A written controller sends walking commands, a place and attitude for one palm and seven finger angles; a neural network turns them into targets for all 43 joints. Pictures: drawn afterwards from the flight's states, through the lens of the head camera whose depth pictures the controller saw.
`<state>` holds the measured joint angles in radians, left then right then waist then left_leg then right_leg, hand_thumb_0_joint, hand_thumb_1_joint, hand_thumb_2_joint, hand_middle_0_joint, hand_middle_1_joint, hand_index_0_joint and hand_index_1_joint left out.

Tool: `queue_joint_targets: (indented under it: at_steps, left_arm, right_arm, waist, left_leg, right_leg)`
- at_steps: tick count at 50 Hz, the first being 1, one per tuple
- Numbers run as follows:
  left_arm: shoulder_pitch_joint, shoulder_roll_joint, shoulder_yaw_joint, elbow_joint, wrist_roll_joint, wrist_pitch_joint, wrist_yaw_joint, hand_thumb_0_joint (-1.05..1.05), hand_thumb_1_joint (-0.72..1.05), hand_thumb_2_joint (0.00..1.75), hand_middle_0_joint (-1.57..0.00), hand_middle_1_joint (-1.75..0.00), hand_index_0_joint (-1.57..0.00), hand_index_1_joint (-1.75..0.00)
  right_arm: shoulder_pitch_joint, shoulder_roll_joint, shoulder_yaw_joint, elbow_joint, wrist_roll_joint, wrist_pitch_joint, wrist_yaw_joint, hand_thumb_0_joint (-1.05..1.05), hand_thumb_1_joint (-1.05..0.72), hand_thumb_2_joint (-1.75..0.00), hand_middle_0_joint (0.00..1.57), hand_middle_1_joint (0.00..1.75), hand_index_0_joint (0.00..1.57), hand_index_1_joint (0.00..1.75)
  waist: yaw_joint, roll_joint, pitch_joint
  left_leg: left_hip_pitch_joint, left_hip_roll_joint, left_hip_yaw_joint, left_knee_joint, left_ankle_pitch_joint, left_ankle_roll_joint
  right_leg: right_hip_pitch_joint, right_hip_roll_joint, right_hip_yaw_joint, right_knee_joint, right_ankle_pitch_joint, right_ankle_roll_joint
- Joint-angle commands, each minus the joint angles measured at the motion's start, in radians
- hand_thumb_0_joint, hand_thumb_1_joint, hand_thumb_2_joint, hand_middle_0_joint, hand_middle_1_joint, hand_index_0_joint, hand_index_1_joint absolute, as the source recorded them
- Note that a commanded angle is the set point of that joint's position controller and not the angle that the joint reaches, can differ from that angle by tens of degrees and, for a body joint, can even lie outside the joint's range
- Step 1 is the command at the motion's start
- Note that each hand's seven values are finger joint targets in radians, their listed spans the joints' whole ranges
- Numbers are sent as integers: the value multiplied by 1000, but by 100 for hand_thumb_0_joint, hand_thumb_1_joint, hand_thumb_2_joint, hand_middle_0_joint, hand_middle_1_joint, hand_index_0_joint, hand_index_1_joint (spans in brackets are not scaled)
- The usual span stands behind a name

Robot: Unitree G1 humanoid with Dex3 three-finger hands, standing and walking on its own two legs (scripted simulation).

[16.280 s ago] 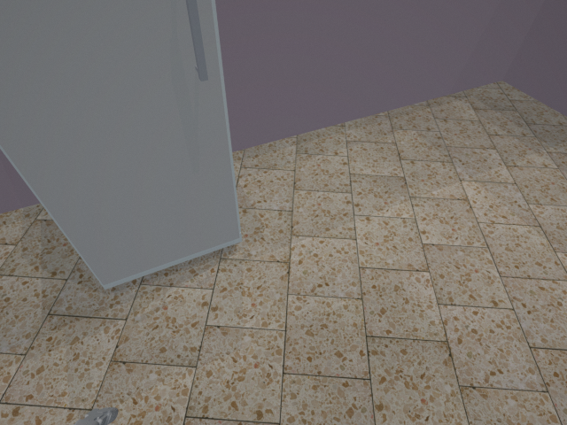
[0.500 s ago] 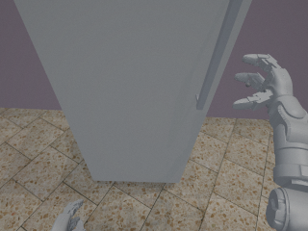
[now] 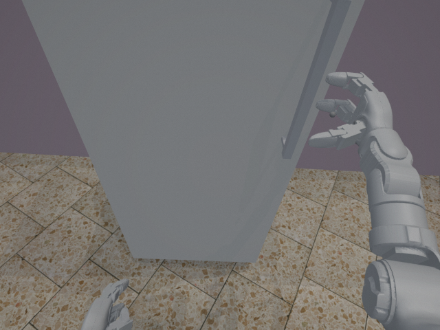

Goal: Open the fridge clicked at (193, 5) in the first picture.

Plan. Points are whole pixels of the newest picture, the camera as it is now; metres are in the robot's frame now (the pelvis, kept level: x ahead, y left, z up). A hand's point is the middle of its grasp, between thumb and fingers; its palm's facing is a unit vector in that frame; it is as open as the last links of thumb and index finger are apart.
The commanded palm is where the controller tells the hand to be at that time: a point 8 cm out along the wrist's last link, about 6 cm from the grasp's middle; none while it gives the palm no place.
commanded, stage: feel for the door with the fingertips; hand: right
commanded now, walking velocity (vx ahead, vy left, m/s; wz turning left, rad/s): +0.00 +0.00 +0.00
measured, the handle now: (305, 89) +0.50 -0.12 +0.21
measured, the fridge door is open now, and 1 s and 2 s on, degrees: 0 0 0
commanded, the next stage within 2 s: slide the fingers in behind the handle in 0.30 s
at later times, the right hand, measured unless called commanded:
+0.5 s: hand (322, 106) +0.46 -0.14 +0.21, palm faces -0.03 +1.00 -0.02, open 13.7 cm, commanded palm +0.43 -0.20 +0.21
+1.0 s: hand (321, 112) +0.43 -0.14 +0.21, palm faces -0.02 +1.00 -0.01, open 14.0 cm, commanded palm +0.41 -0.18 +0.21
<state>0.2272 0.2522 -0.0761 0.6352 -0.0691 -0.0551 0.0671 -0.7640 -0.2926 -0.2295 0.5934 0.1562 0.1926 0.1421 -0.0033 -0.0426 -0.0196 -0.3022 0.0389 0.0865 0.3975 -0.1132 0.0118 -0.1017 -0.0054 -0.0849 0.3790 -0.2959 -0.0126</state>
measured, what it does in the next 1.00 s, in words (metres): stands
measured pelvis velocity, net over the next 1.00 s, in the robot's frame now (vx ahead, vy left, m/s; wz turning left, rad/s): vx -0.01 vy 0.00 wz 0.00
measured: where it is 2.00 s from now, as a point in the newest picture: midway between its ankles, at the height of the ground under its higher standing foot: outside the picture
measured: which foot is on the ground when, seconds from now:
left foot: down 0.00-1.00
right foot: down 0.00-1.00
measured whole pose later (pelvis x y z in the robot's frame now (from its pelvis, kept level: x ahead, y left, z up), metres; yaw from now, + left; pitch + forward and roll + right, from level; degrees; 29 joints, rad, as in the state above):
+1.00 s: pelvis -0.01 +0.00 +0.00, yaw +0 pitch +2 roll -1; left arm 0.24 0.27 -0.06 0.64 -0.07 -0.08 0.06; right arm -0.82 -0.28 -0.22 0.69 0.16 0.13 0.14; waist 0.01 -0.04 -0.03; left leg -0.33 0.04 0.08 0.40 -0.10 0.02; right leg -0.14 -0.01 -0.08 0.40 -0.29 -0.01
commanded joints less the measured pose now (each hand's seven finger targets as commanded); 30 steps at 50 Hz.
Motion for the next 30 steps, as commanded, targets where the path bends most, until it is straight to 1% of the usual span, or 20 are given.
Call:
queue_joint_targets:
  at_steps: [1, 3, 6, 7, 10, 11, 12, 13, 14, 15, 16, 18, 20, 22, 23, 25, 26, 27, 28, 30]
  left_arm:
    - [-56, 124, 54, -132, 0, -60, 14, 0, 90, 90, -20, -30, -20, -30]
    - [-57, 122, 50, -124, -4, -66, 11, 0, 90, 90, -20, -30, -20, -30]
    - [-39, 136, 54, -105, -3, -65, 13, 0, 90, 90, -20, -30, -20, -30]
    - [-39, 135, 51, -106, -3, -67, 13, 0, 90, 90, -20, -30, -20, -30]
    - [-13, 132, 52, -95, 3, -73, 14, 0, 90, 90, -20, -30, -20, -30]
    - [-5, 137, 57, -96, 7, -72, 14, 0, 90, 90, -20, -30, -20, -30]
    - [-4, 136, 55, -99, 6, -72, 13, 0, 90, 90, -20, -30, -20, -30]
    - [3, 134, 54, -99, 7, -73, 12, 0, 90, 90, -20, -30, -20, -30]
    - [10, 133, 56, -99, 9, -76, 10, 0, 90, 90, -20, -30, -20, -30]
    - [14, 135, 58, -99, 9, -77, 9, 0, 90, 90, -20, -30, -20, -30]
    - [18, 141, 62, -103, 9, -73, 8, 0, 90, 90, -20, -30, -20, -30]
    - [17, 139, 59, -102, 4, -75, 8, 0, 90, 90, -20, -30, -20, -30]
    - [27, 143, 60, -93, 3, -74, 8, 0, 90, 90, -20, -30, -20, -30]
    - [28, 144, 61, -98, 2, -75, 8, 0, 90, 90, -20, -30, -20, -30]
    - [27, 142, 60, -101, 2, -78, 7, 0, 90, 90, -20, -30, -20, -30]
    - [35, 147, 60, -98, 1, -80, 6, 0, 90, 90, -20, -30, -20, -30]
    - [36, 153, 64, -98, 3, -76, 6, 0, 90, 90, -20, -30, -20, -30]
    - [32, 151, 61, -101, 0, -78, 6, 0, 90, 90, -20, -30, -20, -30]
    - [32, 150, 62, -104, 0, -80, 4, 0, 90, 90, -20, -30, -20, -30]
    - [32, 150, 64, -110, 1, -82, 2, 0, 90, 90, -20, -30, -20, -30]
  right_arm:
    - [-528, -199, -30, -219, 20, -91, 24, 0, 50, -30, 30, 120, 30, 120]
    - [-551, -142, 20, -196, 27, -89, 34, 0, 50, -30, 30, 120, 30, 120]
    - [-570, -180, -9, -97, 24, -79, 22, 0, 50, -30, 30, 120, 30, 120]
    - [-603, -177, -5, -89, 24, -81, 17, 0, 50, -30, 30, 120, 30, 120]
    - [-682, -192, -10, -59, 7, -110, -7, 0, 50, -30, 30, 120, 30, 120]
    - [-666, -239, -50, -51, 4, -127, -12, 0, 50, -30, 30, 120, 30, 120]
    - [-679, -259, -61, -54, 1, -143, -12, 0, 50, -30, 30, 120, 30, 120]
    - [-704, -240, -42, -58, -2, -158, -10, 0, 50, -30, 30, 120, 30, 120]
    - [-693, -233, -43, -41, -5, -168, -9, 0, 50, -30, 30, 120, 30, 120]
    - [-670, -251, -63, -30, -7, -177, -7, 0, 50, -30, 30, 120, 30, 120]
    - [-648, -279, -82, -24, -8, -185, -5, 0, 50, -30, 30, 120, 30, 120]
    - [-693, -252, -54, -28, -5, -191, 6, 0, 50, -30, 30, 120, 30, 120]
    - [-672, -285, -84, 15, -4, -189, 8, 0, 50, -30, 30, 120, 30, 120]
    - [-696, -291, -79, 1, -8, -196, 12, 0, 50, -30, 30, 120, 30, 120]
    - [-679, -278, -74, 14, -6, -194, 15, 0, 50, -30, 30, 120, 30, 120]
    - [-665, -296, -90, 35, -1, -194, 19, 0, 50, -30, 30, 120, 30, 120]
    - [-640, -318, -105, 49, -3, -197, 20, 0, 50, -30, 30, 120, 30, 120]
    - [-651, -311, -98, 48, -1, -197, 24, 0, 50, -30, 30, 120, 30, 120]
    - [-656, -310, -98, 23, -1, -201, 26, 0, 50, -30, 30, 120, 30, 120]
    - [-634, -318, -107, -3, 0, -205, 28, 0, 50, -30, 30, 120, 30, 120]
  waist:
    - [15, 58, -351]
    - [28, 19, -316]
    - [36, 93, -267]
    - [40, 65, -270]
    - [45, 55, -308]
    - [32, 84, -338]
    - [30, 70, -357]
    - [37, 75, -372]
    - [30, 70, -382]
    - [23, 67, -386]
    - [21, 97, -389]
    - [35, 70, -364]
    - [33, 81, -337]
    - [34, 44, -350]
    - [31, 47, -341]
    - [33, 74, -323]
    - [28, 105, -330]
    - [34, 85, -322]
    - [29, 58, -334]
    - [21, 68, -365]
  left_leg:
    - [316, -13, -59, 15, 269, 28]
    - [278, -13, -57, 9, 252, 28]
    - [242, -16, -51, -4, 180, 24]
    - [232, -11, -56, -3, 155, 24]
    - [241, -10, -61, 6, 162, 25]
    - [266, -10, -63, 10, 178, 25]
    - [288, -9, -70, 16, 200, 25]
    - [298, -9, -69, 22, 223, 24]
    - [304, -10, -69, 27, 241, 26]
    - [311, -11, -70, 29, 262, 28]
    - [324, -11, -71, 29, 274, 24]
    - [308, -10, -73, 23, 260, 23]
    - [295, -11, -74, 16, 232, 23]
    - [297, -9, -77, 12, 214, 24]
    - [291, -10, -76, 12, 201, 25]
    - [287, -11, -77, 7, 190, 23]
    - [300, -10, -77, 7, 179, 22]
    - [294, -8, -82, 5, 167, 20]
    - [299, -7, -85, 5, 171, 22]
    - [322, -8, -84, 15, 206, 24]
  right_leg:
    - [-63, 4, 53, -46, 321, -7]
    - [-65, 6, 52, -45, 304, -4]
    - [-99, 3, 64, -54, 241, -9]
    - [-107, 6, 67, -56, 218, -9]
    - [-106, 8, 71, -49, 230, -10]
    - [-107, 5, 70, -47, 247, -10]
    - [-112, 6, 66, -44, 259, -13]
    - [-110, 6, 65, -44, 275, -12]
    - [-107, 4, 65, -44, 290, -10]
    - [-106, 4, 59, -41, 307, -10]
    - [-112, 2, 57, -40, 314, -13]
    - [-122, 2, 56, -45, 286, -14]
    - [-139, 1, 54, -48, 254, -17]
    - [-136, 3, 54, -50, 244, -17]
    - [-139, 2, 56, -52, 232, -16]
    - [-157, 0, 54, -54, 216, -18]
    - [-165, -2, 55, -55, 210, -20]
    - [-173, -1, 51, -56, 192, -21]
    - [-168, 1, 49, -56, 195, -20]
    - [-161, 0, 49, -53, 225, -19]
